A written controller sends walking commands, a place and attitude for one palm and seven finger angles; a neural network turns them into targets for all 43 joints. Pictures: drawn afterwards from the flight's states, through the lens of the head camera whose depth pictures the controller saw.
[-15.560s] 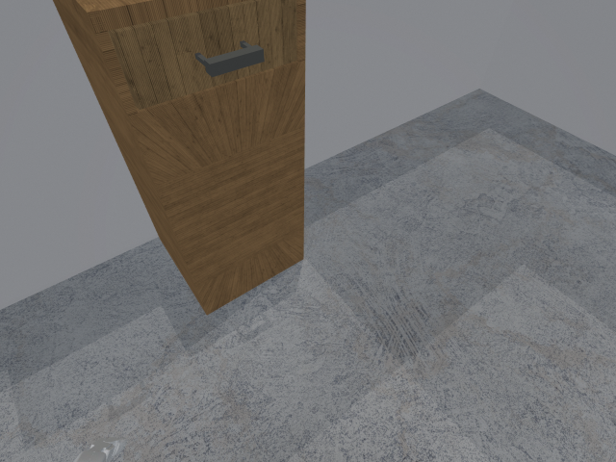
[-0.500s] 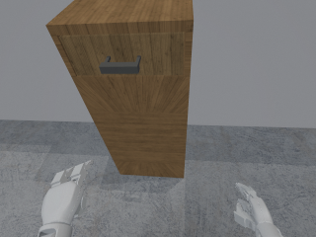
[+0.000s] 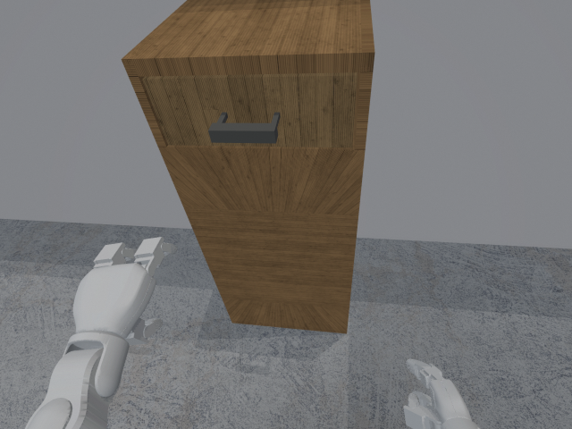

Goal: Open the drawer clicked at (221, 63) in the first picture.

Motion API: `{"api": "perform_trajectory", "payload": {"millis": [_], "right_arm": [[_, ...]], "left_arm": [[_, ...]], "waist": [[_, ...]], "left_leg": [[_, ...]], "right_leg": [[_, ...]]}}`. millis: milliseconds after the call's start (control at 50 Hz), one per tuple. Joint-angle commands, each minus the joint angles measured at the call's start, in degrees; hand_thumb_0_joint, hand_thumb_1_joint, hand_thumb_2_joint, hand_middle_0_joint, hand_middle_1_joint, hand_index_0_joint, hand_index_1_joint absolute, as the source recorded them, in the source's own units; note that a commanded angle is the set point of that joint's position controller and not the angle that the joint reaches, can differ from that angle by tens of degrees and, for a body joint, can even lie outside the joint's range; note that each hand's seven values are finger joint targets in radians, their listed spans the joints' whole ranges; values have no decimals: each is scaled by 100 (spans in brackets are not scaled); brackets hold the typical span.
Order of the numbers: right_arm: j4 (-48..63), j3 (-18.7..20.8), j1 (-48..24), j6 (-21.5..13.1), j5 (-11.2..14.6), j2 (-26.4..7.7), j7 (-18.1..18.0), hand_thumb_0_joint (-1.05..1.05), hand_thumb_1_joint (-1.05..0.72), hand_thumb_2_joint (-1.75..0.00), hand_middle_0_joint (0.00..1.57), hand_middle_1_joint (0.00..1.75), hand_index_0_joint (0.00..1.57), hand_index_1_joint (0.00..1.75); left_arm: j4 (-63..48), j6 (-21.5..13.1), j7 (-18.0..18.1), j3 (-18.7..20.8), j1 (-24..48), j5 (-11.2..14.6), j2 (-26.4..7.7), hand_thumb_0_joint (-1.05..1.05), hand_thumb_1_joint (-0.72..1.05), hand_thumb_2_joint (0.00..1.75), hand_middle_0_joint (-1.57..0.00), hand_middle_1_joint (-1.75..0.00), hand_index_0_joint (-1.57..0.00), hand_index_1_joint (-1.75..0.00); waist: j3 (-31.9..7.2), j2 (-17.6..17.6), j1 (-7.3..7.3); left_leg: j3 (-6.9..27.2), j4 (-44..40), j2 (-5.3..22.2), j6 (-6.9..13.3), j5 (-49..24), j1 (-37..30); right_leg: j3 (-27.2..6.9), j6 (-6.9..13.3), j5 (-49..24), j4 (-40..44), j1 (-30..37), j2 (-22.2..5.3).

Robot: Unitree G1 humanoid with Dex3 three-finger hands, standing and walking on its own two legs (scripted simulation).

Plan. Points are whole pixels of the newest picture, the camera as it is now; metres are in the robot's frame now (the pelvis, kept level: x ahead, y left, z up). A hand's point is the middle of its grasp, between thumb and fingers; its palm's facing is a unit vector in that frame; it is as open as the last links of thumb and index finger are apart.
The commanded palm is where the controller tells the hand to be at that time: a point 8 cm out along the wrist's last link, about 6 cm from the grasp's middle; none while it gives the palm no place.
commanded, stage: raise the hand with hooked fingers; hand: left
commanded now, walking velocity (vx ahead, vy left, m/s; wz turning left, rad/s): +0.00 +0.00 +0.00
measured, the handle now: (246, 125) +0.58 +0.13 +0.14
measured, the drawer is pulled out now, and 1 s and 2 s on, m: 0.00 0.00 0.00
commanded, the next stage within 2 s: move the hooked fingers above the handle in 1.18 s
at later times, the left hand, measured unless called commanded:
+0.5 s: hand (79, 226) +0.29 +0.28 +0.19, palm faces +0.15 -0.03 -0.99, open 13.5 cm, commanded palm +0.25 +0.27 +0.25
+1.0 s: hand (80, 212) +0.29 +0.26 +0.21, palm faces +0.09 -0.02 -1.00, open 13.8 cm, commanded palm +0.25 +0.27 +0.29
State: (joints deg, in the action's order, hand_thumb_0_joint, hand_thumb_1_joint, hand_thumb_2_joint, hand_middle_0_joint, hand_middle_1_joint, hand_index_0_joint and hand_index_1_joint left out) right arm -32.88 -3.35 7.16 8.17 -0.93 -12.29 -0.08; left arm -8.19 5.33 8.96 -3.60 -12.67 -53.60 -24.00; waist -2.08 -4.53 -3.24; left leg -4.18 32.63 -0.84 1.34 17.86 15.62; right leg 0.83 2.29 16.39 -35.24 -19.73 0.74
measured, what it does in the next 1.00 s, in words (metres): stands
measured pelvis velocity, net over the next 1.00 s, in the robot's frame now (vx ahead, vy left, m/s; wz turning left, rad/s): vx -0.02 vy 0.02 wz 0.05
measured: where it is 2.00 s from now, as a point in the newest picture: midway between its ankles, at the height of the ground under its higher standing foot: outside the picture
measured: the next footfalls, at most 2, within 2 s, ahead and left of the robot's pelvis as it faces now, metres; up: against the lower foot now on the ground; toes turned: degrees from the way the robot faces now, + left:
none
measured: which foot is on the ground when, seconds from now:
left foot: down 0.00-1.00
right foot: down 0.00-1.00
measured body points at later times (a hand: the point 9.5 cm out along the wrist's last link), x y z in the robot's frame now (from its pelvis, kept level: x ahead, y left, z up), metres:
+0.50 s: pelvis +0.00 +0.03 +0.02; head +0.00 -0.01 +0.46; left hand +0.28 +0.27 +0.24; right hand +0.24 -0.16 -0.08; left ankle -0.01 +0.11 -0.73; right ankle +0.02 -0.09 -0.73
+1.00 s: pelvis -0.02 +0.02 +0.01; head -0.01 -0.02 +0.46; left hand +0.28 +0.26 +0.27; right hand +0.19 -0.19 -0.09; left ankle -0.01 +0.11 -0.73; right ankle +0.02 -0.09 -0.73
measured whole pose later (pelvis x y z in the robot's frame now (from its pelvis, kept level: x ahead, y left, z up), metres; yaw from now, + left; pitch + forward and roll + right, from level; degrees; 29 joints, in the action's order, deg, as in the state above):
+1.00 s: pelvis -0.02 +0.02 +0.01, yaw +3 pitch -2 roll +0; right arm -34.9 -1.9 8.0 7.1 1.4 -17.0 1.3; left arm -7.8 -1.6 -16.0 1.7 15.2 -42.9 -37.8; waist 2.1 -5.4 -4.7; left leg -2.1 22.3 -3.0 3.1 11.0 9.0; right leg 2.7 0.5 9.7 -23.5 -11.5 -1.2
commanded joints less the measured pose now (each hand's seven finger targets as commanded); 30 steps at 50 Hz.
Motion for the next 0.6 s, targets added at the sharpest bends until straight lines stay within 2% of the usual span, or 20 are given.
{"api": "perform_trajectory", "payload": {"millis": [0, 20, 100, 140, 240, 280, 300, 320, 340, 380, 420, 440, 480, 500, 520, 540, 580], "right_arm": [[1045, 292, -1187, -283, -24, -701, -92, 0, -90, -90, 20, 30, 20, 30], [1028, 306, -1203, -318, -34, -719, -116, 0, -90, -90, 20, 30, 20, 30], [791, 394, -1082, -408, 18, -719, -149, 0, -90, -90, 20, 30, 20, 30], [698, 426, -1069, -441, 41, -726, -141, 0, -90, -90, 20, 30, 20, 30], [585, 420, -1160, -351, 143, -779, -144, 0, -90, -90, 20, 30, 20, 30], [605, 423, -1177, -308, 139, -833, -138, 0, -90, -90, 20, 30, 20, 30], [621, 411, -1207, -293, 135, -832, -138, 0, -90, -90, 20, 30, 20, 30], [660, 387, -1297, -301, 157, -833, -112, 0, -90, -90, 20, 30, 20, 30], [603, 365, -1219, -292, 124, -817, -87, 0, -90, -90, 20, 30, 20, 30], [608, 363, -1213, -243, 131, -841, -82, 0, -90, -90, 20, 30, 20, 30], [682, 325, -1314, -254, 161, -845, -34, 0, -90, -90, 20, 30, 20, 30], [599, 303, -1241, -241, 140, -834, -20, 0, -90, -90, 20, 30, 20, 30], [617, 316, -1182, -233, 150, -874, 10, 0, -90, -90, 20, 30, 20, 30], [620, 317, -1200, -229, 164, -882, 11, 0, -90, -90, 20, 30, 20, 30], [668, 291, -1263, -247, 203, -876, 35, 0, -90, -90, 20, 30, 20, 30], [604, 278, -1202, -233, 190, -898, 39, 0, -90, -90, 20, 30, 20, 30], [634, 292, -1155, -227, 204, -946, 43, 0, -90, -90, 20, 30, 20, 30]], "left_arm": [[-1622, -121, 37, 1007, 857, -64, -1415, 0, -8, 48, -27, -93, -27, -93], [-1756, -207, 71, 1140, 1104, -43, -1543, 0, -10, 47, -27, -94, -27, -94], [-1703, -508, 103, 1134, 1665, 124, -1528, 0, -20, 43, -28, -100, -28, -100], [-1555, -529, 20, 1085, 1917, 209, -1531, 0, -24, 41, -28, -103, -28, -103], [-1060, -278, -473, 814, 2685, 342, -1574, 0, -36, 36, -29, -111, -29, -111], [-1192, -222, -677, 985, 3022, 340, -1915, 0, -41, 34, -29, -114, -29, -114], [-1152, -178, -790, 993, 3105, 349, -1956, 0, -43, 33, -29, -115, -29, -115], [-1168, -159, -887, 1165, 3133, 408, -2096, 0, -45, 32, -30, -117, -30, -117], [-1171, -171, -997, 1112, 3277, 411, -2113, 0, -48, 31, -30, -118, -30, -118], [-1145, -174, -1180, 1261, 3441, 522, -2298, 0, -50, 30, -30, -120, -30, -120], [-1139, -165, -1344, 1437, 3666, 620, -2442, 0, -50, 30, -30, -120, -30, -120], [-987, -158, -1429, 1304, 3867, 619, -2375, 0, -50, 30, -30, -120, -30, -120], [-1025, -192, -1538, 1406, 4185, 685, -2533, 0, -50, 30, -30, -120, -30, -120], [-894, -161, -1614, 1327, 4294, 702, -2486, 0, -50, 30, -30, -120, -30, -120], [-813, -114, -1688, 1406, 4380, 760, -2517, 0, -50, 30, -30, -120, -30, -120], [-641, -99, -1774, 1285, 4618, 744, -2504, 0, -50, 30, -30, -120, -30, -120], [-579, -93, -1904, 1353, 4901, 779, -2679, 0, -50, 30, -30, -120, -30, -120]], "waist": [[-951, 244, -385], [-1018, 205, -371], [-897, 18, -249], [-858, 143, -218], [-631, 210, -148], [-891, 155, -213], [-940, 210, -232], [-966, 78, -260], [-1121, 54, -274], [-1048, 165, -276], [-1058, 47, -294], [-1011, 110, -256], [-988, 106, -252], [-963, 80, -233], [-926, 109, -239], [-906, 165, -199], [-949, 217, -204]], "left_leg": [[379, -784, 25, 52, -1370, -68], [398, -807, 33, 55, -1389, -149], [451, -898, 7, 40, -1581, -545], [477, -950, -4, 38, -1654, -645], [489, -1220, 14, 4, -1568, -718], [539, -1286, 9, -25, -1859, -819], [547, -1304, 5, -29, -1961, -853], [572, -1312, 19, -36, -2020, -861], [567, -1325, 12, -51, -2210, -943], [568, -1365, 27, -70, -2416, -944], [583, -1358, 35, -70, -2500, -935], [568, -1378, 28, -86, -2546, -922], [607, -1415, 52, -123, -2588, -953], [584, -1404, 48, -114, -2535, -967], [616, -1404, 50, -101, -2439, -924], [586, -1443, 39, -107, -2297, -888], [594, -1461, 29, -101, -2187, -864]], "right_leg": [[-357, -22, -1163, 801, 1373, -167], [-369, -24, -1135, 860, 1437, -158], [-238, -1, -1183, 1006, 1259, -138], [-201, -10, -1210, 1086, 1275, -153], [-65, -28, -1047, 1259, 1334, -147], [-47, -20, -1295, 1242, 1584, -131], [-35, -19, -1383, 1235, 1657, -126], [-74, -5, -1444, 1251, 1749, -99], [-35, -6, -1538, 1234, 1850, -134], [-6, -23, -1696, 1279, 1877, -107], [-34, -11, -1771, 1301, 1927, -76], [24, -14, -1744, 1306, 1891, -109], [58, -19, -1682, 1347, 1806, -93], [57, -19, -1630, 1356, 1739, -92], [42, -5, -1586, 1385, 1744, -61], [72, -10, -1464, 1398, 1715, -102], [71, -14, -1405, 1418, 1701, -101]]}}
